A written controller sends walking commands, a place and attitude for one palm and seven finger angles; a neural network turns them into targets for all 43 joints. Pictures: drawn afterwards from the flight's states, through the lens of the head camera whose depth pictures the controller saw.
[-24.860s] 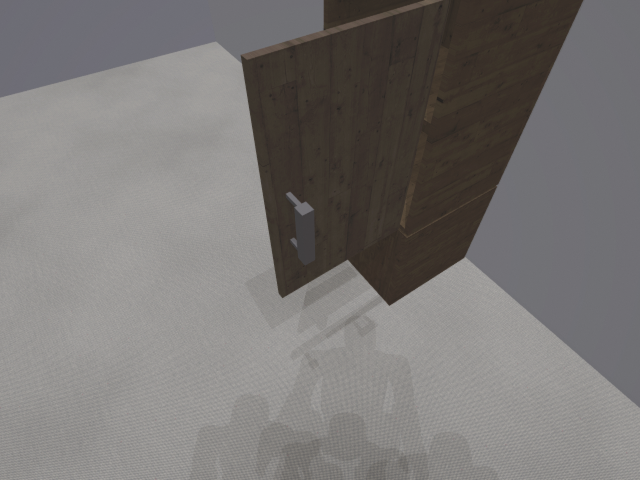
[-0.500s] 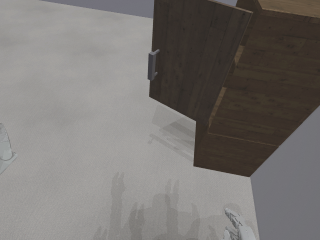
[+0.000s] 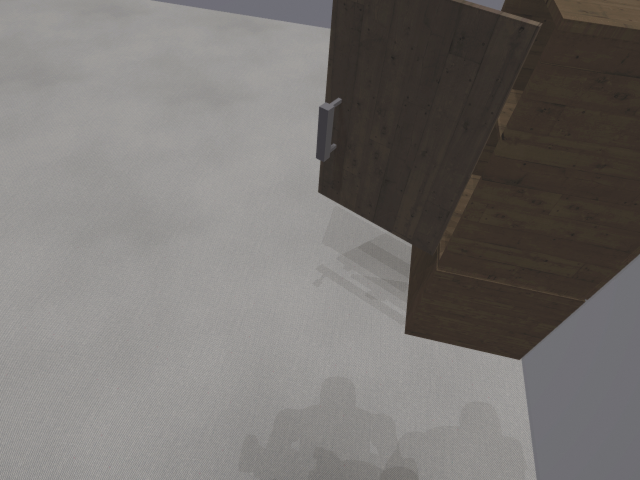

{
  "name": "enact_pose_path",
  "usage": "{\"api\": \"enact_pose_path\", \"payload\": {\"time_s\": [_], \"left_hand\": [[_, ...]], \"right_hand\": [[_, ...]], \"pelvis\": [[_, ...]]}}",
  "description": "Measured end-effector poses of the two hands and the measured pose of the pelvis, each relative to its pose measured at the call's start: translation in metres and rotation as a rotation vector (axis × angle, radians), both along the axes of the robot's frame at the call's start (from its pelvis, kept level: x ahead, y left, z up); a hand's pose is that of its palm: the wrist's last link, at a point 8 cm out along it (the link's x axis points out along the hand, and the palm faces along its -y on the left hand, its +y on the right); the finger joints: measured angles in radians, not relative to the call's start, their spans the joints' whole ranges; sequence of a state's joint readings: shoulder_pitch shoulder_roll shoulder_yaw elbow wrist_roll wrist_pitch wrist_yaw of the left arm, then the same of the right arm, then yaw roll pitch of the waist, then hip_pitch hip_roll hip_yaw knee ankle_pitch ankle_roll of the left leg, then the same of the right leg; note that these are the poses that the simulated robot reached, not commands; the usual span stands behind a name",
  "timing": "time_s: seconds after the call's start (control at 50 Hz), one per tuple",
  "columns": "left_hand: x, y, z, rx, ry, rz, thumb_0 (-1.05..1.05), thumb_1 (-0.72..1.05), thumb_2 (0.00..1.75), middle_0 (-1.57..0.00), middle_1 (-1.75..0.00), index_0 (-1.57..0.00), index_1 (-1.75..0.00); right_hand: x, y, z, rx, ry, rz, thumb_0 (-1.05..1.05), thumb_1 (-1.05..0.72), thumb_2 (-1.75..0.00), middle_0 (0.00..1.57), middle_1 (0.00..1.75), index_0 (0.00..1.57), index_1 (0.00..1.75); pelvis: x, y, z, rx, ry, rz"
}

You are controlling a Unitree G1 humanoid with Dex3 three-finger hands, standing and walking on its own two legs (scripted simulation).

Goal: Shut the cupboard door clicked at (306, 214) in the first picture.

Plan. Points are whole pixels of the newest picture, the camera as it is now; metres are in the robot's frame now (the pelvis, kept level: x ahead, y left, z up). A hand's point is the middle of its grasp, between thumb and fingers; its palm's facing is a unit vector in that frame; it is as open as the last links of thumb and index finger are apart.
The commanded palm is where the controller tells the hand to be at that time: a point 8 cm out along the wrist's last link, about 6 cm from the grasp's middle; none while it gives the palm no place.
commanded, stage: let the arm hang, fingers relaxed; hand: left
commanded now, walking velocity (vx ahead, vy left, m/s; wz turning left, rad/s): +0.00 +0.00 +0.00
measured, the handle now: (330, 129) +0.90 +0.01 -0.09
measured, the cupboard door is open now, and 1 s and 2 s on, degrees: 66 66 66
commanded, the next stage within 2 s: look to check the result in 0.66 s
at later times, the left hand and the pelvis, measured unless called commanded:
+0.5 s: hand out of the picture -0.02 +0.18 -0.17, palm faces -0.01 -0.98 -0.18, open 7.3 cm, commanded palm none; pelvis -0.01 +0.02 +0.01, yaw -2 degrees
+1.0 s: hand out of the picture -0.01 +0.21 -0.17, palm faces -0.02 -0.98 -0.20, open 7.3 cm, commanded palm none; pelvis -0.01 +0.03 +0.01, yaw -3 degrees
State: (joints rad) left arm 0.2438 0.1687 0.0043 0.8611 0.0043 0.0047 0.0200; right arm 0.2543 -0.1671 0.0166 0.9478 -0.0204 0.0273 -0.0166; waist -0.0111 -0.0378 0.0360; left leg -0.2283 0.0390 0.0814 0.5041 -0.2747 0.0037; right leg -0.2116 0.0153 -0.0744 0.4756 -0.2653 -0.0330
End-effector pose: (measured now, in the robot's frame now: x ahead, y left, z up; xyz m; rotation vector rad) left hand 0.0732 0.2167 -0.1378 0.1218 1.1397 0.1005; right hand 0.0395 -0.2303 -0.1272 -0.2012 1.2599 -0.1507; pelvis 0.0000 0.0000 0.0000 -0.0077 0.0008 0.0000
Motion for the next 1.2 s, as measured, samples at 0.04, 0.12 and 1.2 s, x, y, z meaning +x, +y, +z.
{"api": "enact_pose_path", "payload": {"time_s": [0.04, 0.12, 1.2], "left_hand": [[-0.008, 0.010, 0.001, 0.027, 0.040, -0.009, -0.06, 0.97, 0.90, -0.21, -0.30, -0.21, -0.30], [-0.026, 0.027, 0.007, 0.075, 0.102, -0.008, -0.03, 0.94, 0.90, -0.20, -0.30, -0.21, -0.30], [-0.068, 0.059, 0.004, 0.093, 0.222, -0.006, 0.00, 0.91, 0.90, -0.20, -0.29, -0.20, -0.30]], "right_hand": [[-0.008, 0.002, -0.002, 0.007, 0.004, -0.029, 0.01, -0.90, -0.90, 0.20, 0.30, 0.20, 0.30], [-0.024, 0.008, -0.008, 0.028, 0.025, -0.065, 0.01, -0.90, -0.90, 0.20, 0.30, 0.20, 0.30], [-0.069, 0.023, -0.009, 0.010, 0.113, -0.111, 0.01, -0.90, -0.90, 0.20, 0.30, 0.20, 0.30]], "pelvis": [[0.000, 0.002, 0.002, -0.003, -0.008, -0.008], [0.000, 0.006, 0.004, -0.003, -0.021, -0.019], [-0.014, 0.032, 0.007, 0.005, -0.036, -0.047]]}}
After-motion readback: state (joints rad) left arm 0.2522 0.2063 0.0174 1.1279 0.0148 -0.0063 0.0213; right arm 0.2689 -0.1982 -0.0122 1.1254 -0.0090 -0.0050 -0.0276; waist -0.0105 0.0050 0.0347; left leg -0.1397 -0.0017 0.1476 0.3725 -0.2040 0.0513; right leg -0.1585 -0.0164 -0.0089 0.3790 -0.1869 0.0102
